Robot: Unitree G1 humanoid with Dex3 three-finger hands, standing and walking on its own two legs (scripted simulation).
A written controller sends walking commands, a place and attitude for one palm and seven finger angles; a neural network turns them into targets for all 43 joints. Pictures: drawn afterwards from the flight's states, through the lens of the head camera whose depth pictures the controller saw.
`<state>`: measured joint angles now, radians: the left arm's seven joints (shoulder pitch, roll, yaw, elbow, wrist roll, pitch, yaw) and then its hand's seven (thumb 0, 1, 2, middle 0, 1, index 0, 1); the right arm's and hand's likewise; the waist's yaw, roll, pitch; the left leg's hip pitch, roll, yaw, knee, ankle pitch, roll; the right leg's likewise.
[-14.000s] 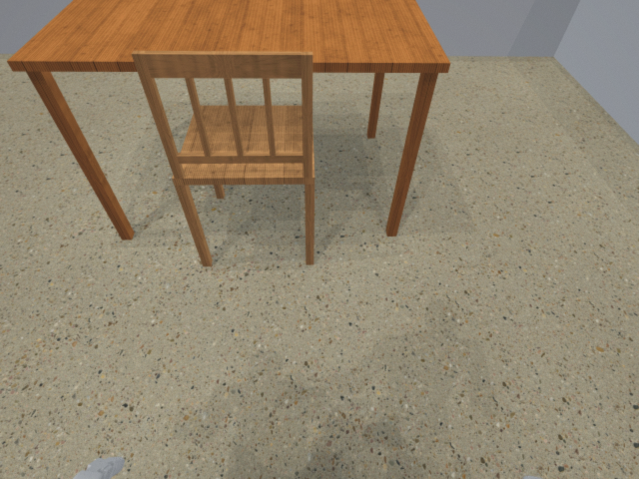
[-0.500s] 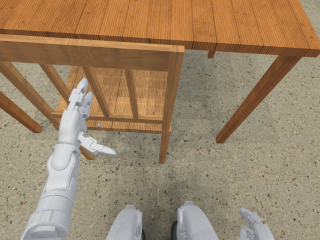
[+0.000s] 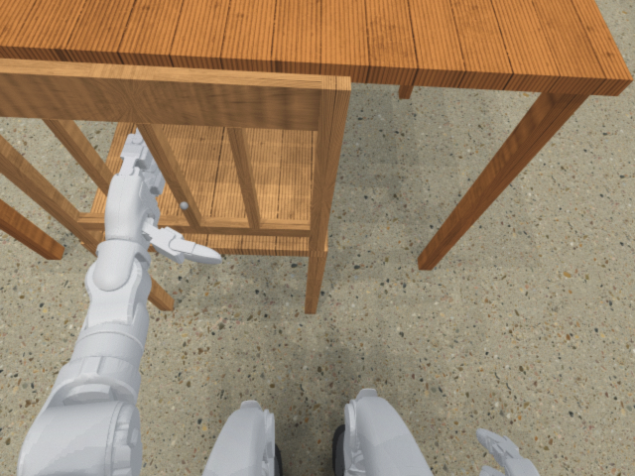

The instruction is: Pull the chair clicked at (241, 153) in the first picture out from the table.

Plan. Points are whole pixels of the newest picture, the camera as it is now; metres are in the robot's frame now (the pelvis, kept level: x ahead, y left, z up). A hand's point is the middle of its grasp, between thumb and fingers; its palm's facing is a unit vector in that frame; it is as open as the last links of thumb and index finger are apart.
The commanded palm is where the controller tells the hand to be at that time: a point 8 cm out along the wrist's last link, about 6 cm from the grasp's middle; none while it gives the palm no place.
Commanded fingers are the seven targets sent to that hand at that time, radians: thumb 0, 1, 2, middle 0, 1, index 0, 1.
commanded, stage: push the fingers through the gap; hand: left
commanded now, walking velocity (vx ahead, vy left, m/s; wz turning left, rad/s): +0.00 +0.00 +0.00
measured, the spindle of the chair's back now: (175, 179) +0.49 +0.18 +0.00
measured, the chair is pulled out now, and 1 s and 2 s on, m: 0.00 0.00 0.01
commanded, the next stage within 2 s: hook a spindle and tug to test in 0.64 s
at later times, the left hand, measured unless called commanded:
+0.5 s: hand (184, 192) +0.46 +0.16 +0.02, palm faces -0.04 -1.00 -0.03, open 16.9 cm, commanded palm +0.43 +0.21 +0.02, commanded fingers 0.00 -0.50 0.30 -0.06 -0.08 -0.06 -0.08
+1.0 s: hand (186, 191) +0.46 +0.15 +0.02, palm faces -0.04 -1.00 -0.03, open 16.2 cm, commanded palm +0.43 +0.20 +0.02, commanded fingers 0.00 -0.50 0.30 -0.31 -0.85 -0.31 -0.85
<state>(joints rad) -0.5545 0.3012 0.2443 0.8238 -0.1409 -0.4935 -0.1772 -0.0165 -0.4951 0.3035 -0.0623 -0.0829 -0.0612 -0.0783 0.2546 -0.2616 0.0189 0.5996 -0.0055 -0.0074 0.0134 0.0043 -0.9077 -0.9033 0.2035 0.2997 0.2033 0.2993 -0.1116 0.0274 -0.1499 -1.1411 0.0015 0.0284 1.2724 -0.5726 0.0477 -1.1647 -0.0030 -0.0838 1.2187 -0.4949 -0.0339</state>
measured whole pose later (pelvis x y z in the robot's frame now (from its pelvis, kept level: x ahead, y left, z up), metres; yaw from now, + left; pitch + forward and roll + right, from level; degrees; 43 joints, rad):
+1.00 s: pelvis +0.00 +0.00 +0.00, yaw +0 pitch +26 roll -2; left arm -0.67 0.33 0.28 0.96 -0.12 -0.52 -0.18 -0.02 -0.50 0.30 -0.16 -0.38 -0.15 -0.37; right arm 0.27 -0.26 0.02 0.60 -0.02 0.05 0.02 0.00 -0.91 -0.90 0.20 0.30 0.20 0.30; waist -0.13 0.03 -0.15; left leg -1.17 0.00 0.03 1.28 -0.57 0.05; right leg -1.19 0.00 -0.08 1.22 -0.48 -0.03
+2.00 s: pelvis +0.02 +0.00 +0.01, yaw -1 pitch +26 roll -2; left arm -0.47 0.28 0.24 0.72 -0.16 -0.47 -0.15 0.01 0.80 0.81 -0.40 -1.42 -0.40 -1.45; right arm 0.28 -0.25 0.01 0.57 0.00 0.04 0.04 0.00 -0.91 -0.90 0.20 0.30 0.20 0.30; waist -0.12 0.03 -0.16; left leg -1.09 0.01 0.04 1.22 -0.58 0.05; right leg -1.12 0.01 -0.07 1.16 -0.50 -0.03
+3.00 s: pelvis +0.03 +0.02 +0.11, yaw -6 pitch +7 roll -1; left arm -0.35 0.21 0.11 0.87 -0.07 -0.23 0.07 0.03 0.78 0.83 -0.34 -1.15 -0.50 -1.45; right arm 0.26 -0.22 0.00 0.62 0.02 0.12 -0.09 0.00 -0.91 -0.90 0.20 0.30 0.20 0.30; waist -0.09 0.01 0.08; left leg -0.36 0.01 0.14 0.56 -0.32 0.05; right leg -0.44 0.03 -0.01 0.54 -0.21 -0.02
